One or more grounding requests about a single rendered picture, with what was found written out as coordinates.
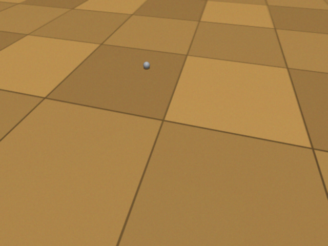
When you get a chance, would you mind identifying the ball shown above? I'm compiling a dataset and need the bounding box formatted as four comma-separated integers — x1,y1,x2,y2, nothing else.
143,61,150,69

